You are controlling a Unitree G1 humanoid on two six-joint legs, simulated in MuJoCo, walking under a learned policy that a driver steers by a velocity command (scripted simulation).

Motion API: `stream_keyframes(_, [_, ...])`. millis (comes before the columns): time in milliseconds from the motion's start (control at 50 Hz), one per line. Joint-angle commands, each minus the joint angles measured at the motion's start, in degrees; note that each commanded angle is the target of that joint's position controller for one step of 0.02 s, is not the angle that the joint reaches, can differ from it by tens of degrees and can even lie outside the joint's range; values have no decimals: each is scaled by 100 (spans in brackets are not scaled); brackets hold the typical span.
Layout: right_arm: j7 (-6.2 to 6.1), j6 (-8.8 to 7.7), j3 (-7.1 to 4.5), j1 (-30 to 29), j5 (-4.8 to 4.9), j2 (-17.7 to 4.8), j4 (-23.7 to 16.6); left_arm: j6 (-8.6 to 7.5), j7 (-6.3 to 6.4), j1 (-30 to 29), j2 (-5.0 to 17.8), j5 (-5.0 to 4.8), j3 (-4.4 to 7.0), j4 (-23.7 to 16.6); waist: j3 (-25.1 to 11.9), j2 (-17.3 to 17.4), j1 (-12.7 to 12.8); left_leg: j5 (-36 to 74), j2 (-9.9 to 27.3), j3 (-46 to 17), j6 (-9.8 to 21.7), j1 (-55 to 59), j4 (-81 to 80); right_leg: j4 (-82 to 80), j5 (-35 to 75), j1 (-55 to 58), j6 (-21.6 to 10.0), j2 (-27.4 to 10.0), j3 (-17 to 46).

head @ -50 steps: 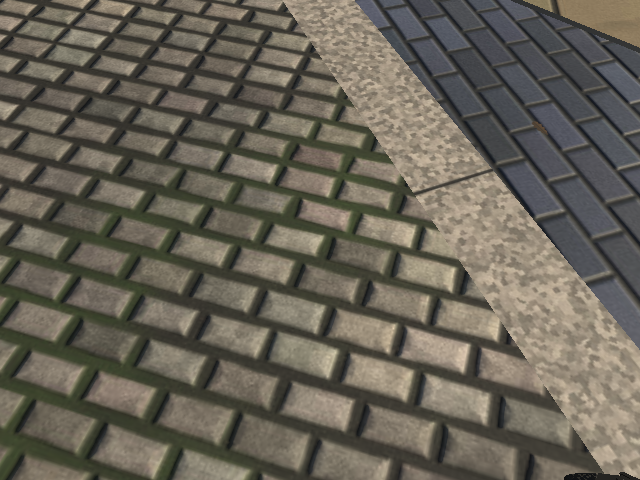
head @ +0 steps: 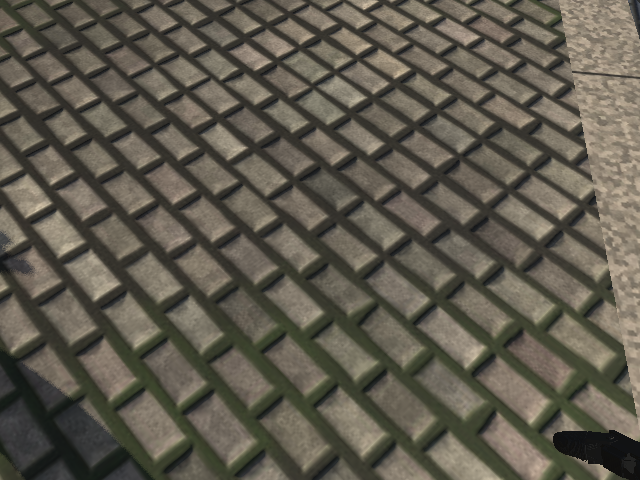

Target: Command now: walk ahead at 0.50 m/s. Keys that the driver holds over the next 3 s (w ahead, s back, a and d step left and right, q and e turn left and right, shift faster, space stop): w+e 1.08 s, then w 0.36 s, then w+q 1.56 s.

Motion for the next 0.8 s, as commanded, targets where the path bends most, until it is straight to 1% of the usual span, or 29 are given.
stream_keyframes(20, [-67, -77, -337, 1664, -21, -990, 156, -255, -58, -556, 825, -202, 123, -702, -1283, 526, -956, 109, 1959, -2625, 1180, 3714, -1610, 2164, 83, -3441, -196, -142, 733])
stream_keyframes(40, [-48, -117, -282, 1326, -19, -792, 211, -231, -23, -662, 731, -99, 126, -679, -850, 332, -733, 369, 1687, -2047, 997, 2978, -1806, 1756, 500, -3280, -170, -335, 672])
stream_keyframes(60, [-32, -174, -234, 1079, -44, -603, 209, -152, -2, -535, 708, -37, 160, -610, -640, 475, -523, 629, 1493, -1609, 880, 2441, -2034, 1500, 848, -2937, -135, -477, 722])
stream_keyframes(80, [-26, -226, -233, 937, -69, -547, 229, -59, -2, -301, 599, -39, 151, -513, -595, 560, -369, 655, 1424, -1354, 853, 2086, -2271, 1446, 1112, -2601, -88, -516, 758])
stream_keyframes(100, [-25, -296, -249, 892, -74, -537, 287, 21, 9, -174, 456, -40, 132, -450, -563, 511, -293, 799, 1423, -1169, 889, 1886, -2451, 1412, 1268, -2478, -36, -508, 751])
stream_keyframes(120, [-31, -354, -263, 866, -81, -558, 354, 83, 25, -177, 375, -40, 126, -450, -460, 444, -240, 959, 1428, -945, 898, 1769, -2584, 1320, 1432, -2538, 12, -504, 792])
stream_keyframes(160, [-76, -410, -292, 904, -136, -606, 493, 135, 57, -452, 331, -33, 135, -545, -228, 347, -263, 1166, 1408, -549, 852, 1760, -2741, 927, 1912, -2900, 83, -472, 934])
stream_keyframes(200, [-130, -417, -300, 991, -144, -627, 612, 110, 34, -702, 293, -3, 134, -628, -131, 307, -326, 1305, 1334, -169, 754, 1931, -2792, 300, 2571, -3106, 97, -401, 980])
stream_keyframes(260, [-189, -403, -323, 1039, -108, -753, 726, 59, -75, -1200, 173, 29, 76, -777, 22, 236, -500, 1316, 1264, 333, 594, 2032, -2904, -756, 3379, -2943, 37, -296, 649])
stream_keyframes(300, [-226, -362, -353, 1243, -68, -839, 865, 54, -142, -1578, 91, 40, 25, -939, 173, 146, -663, 1382, 1389, 495, 569, 2313, -2913, -1191, 3486, -3004, -40, -258, 479])
stream_keyframes(340, [-243, -280, -383, 1426, -14, -897, 998, 55, -213, -1863, 94, 36, 9, -1117, 264, 106, -763, 1604, 1530, 611, 535, 2821, -2745, -1494, 3259, -3222, -154, -221, 366])
stream_keyframes(380, [-268, -171, -416, 1495, 41, -972, 1083, 54, -293, -2028, 138, 35, 20, -1295, 259, 153, -752, 2225, 1664, 706, 466, 3291, -2424, -1665, 2762, -3324, -297, -132, 188])
stream_keyframes(400, [-290, -118, -433, 1444, 53, -1038, 1086, 59, -327, -1991, 190, 30, 46, -1356, 170, 227, -666, 3007, 1682, 792, 403, 3422, -2146, -1719, 2472, -3148, -396, -9, 40])
stream_keyframes(420, [-321, -69, -456, 1392, 61, -1126, 1071, 76, -345, -1860, 279, 28, 92, -1388, -20, 351, -548, 4038, 1679, 868, 334, 3519, -1758, -1689, 2158, -2819, -507, 182, -159])
stream_keyframes(440, [-355, -15, -474, 1342, 69, -1202, 1050, 100, -345, -1541, 413, 23, 168, -1363, -288, 474, -342, 4987, 1652, 930, 258, 3547, -1176, -1627, 1846, -2324, -636, 407, -335])
stream_keyframes(460, [-383, 38, -471, 1258, 75, -1239, 1025, 113, -320, -867, 640, 7, 300, -1232, -669, 468, 52, 5387, 1529, 1027, 135, 3326, -206, -1757, 1807, -1408, -806, 646, -420])
stream_keyframes(480, [-415, 32, -430, 1214, 76, -1192, 976, 137, -234, 71, 1001, 0, 494, -1020, -1160, 233, 542, 4602, 1280, 1105, -93, 2455, 1195, -2133, 2111, 163, -1057, 684, -88])
stream_keyframes(500, [-351, -83, -219, 1716, -137, -514, 740, 172, -113, 496, 1653, -23, 655, -957, -1745, -1163, 227, 367, 515, 997, -482, 81, 3345, -2181, 2001, 2328, -1903, -781, 2459])
stream_keyframes(520, [-254, -327, -96, 1623, -59, -383, 622, 97, -139, 430, 1596, -16, 584, -1133, -2595, -1196, 158, -2594, -394, -325, -569, -1288, 4554, -3270, 1065, 3295, -2710, -1607, 5194])
stream_keyframes(540, [-158, -506, -213, 916, 187, -830, 490, 45, -147, 349, 1166, 40, 462, -1133, -2064, -647, 430, -2198, 9, -846, -407, -1913, 4652, -3553, 997, 3016, -2317, -1461, 4542])
stream_keyframes(560, [-141, -598, -192, 648, 243, -830, 389, 4, -136, 63, 959, 29, 410, -1152, -1369, -388, 282, -1682, 272, -765, -282, -1971, 4215, -3572, 1273, 2218, -2069, -1232, 3724])
stream_keyframes(580, [-181, -618, -205, 627, 113, -800, 449, -5, -127, -344, 778, 16, 350, -1222, -886, -21, -13, -1337, 505, -713, -298, -1670, 3640, -3606, 1856, 1306, -1868, -976, 3089])
stream_keyframes(600, [-211, -572, -261, 681, -8, -874, 494, -8, -100, -633, 585, 58, 285, -1318, -669, -87, -217, -1100, 653, -705, -356, -1238, 3226, -3716, 2434, 643, -1778, -778, 2650])
stream_keyframes(620, [-205, -496, -280, 779, -45, -860, 507, 0, -74, -765, 538, 109, 258, -1409, -600, -209, -365, -962, 696, -699, -425, -908, 3057, -3842, 2740, 218, -1765, -649, 2466])
stream_keyframes(660, [-211, -376, -254, 875, -92, -698, 497, -15, -18, -776, 652, 94, 292, -1442, -550, -252, -465, -763, 673, -557, -623, -694, 2593, -3956, 3341, -275, -1800, -522, 2123])
stream_keyframes(680, [-222, -337, -231, 756, -102, -631, 448, -20, 18, -720, 743, 88, 316, -1430, -485, -250, -453, -529, 629, -491, -714, -680, 2264, -3990, 3496, -467, -1775, -440, 1942])
stream_keyframes(720, [-229, -317, -168, 291, -108, -494, 309, -2, 86, -580, 859, 55, 355, -1386, -358, -316, -306, 238, 501, -429, -828, -601, 1321, -3981, 3371, -708, -1597, -219, 1662])
stream_keyframes(760, [-194, -344, -114, -146, -79, -383, 212, 44, 126, -420, 871, 23, 364, -1341, -334, -456, -107, 1015, 294, -400, -855, -285, 381, -3889, 2910, -835, -1391, -26, 1532])
stream_keyframes(800, [-141, -380, -115, -484, -3, -433, 122, 83, 143, -193, 894, 7, 374, -1274, -337, -527, 57, 1417, 127, -409, -859, -51, -129, -3823, 2490, -781, -1308, -94, 1734])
